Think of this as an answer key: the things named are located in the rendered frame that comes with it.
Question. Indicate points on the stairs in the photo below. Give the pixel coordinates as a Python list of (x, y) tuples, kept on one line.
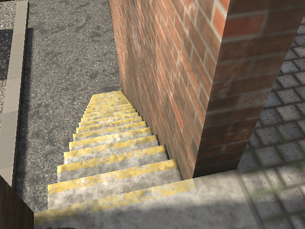
[(113, 152)]

